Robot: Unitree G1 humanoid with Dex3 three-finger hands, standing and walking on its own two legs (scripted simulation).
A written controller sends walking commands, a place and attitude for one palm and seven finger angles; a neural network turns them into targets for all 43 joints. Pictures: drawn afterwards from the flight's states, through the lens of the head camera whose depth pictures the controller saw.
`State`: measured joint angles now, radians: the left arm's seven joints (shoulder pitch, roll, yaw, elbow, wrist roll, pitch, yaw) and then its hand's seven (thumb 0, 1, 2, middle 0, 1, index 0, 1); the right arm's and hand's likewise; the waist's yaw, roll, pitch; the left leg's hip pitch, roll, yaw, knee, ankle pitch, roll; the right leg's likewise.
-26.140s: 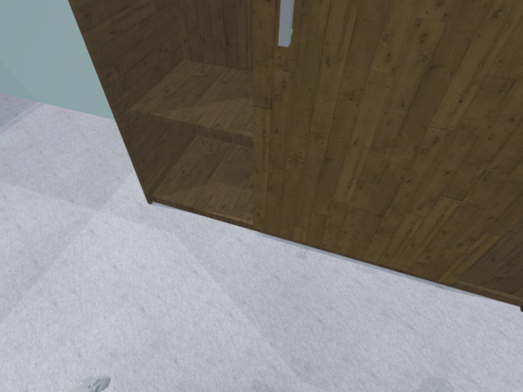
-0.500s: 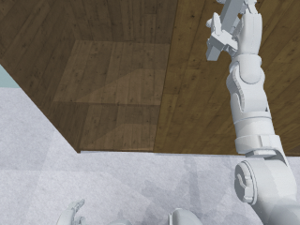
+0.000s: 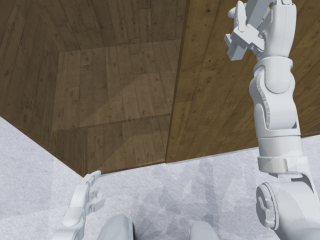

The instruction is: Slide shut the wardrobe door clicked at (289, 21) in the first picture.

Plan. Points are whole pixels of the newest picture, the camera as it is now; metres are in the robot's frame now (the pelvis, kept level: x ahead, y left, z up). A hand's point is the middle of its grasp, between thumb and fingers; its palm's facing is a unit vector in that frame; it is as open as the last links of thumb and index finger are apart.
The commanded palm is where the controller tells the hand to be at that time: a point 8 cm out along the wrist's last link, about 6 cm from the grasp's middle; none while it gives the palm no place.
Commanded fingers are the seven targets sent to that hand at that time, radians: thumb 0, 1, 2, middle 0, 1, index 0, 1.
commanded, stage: step sideways, sliding the door along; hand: right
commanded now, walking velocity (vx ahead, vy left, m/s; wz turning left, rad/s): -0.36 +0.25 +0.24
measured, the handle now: (246, 11) +0.48 -0.16 +0.25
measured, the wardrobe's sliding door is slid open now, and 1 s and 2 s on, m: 0.46 0.16 0.00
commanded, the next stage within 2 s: stop walking and hold the door there in 1.84 s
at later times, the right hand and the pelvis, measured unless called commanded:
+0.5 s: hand (163, 37) +0.42 -0.01 +0.24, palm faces +0.07 +0.99 -0.09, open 6.7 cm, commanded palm +0.39 +0.01 +0.25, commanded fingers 0.00 -0.90 -0.90 0.45 1.40 0.45 1.40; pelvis +0.02 +0.10 +0.01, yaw +0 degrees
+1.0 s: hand (56, 50) +0.38 +0.16 +0.25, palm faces -0.09 +1.00 -0.04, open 6.7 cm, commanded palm +0.37 +0.14 +0.25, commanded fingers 0.00 -0.90 -0.90 0.45 1.40 0.45 1.40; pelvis -0.01 +0.20 +0.01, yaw +6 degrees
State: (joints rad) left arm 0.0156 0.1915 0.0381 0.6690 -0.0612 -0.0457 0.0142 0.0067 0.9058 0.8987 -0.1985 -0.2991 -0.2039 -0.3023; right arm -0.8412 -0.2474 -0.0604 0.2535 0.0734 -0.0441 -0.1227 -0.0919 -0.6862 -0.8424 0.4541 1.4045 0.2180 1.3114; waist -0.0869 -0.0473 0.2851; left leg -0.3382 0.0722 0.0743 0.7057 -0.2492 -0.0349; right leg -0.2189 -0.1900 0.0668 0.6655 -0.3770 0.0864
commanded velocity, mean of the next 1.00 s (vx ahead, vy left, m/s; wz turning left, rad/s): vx -0.19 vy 0.27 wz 0.20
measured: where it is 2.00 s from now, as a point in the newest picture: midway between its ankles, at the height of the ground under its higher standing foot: outside the picture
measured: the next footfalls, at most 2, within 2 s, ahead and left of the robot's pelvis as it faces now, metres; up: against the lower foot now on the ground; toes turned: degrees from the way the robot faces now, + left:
right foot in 0.22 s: +0.06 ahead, -0.15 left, +0.00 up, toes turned -9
right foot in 0.56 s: +0.06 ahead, -0.08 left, +0.00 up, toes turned -9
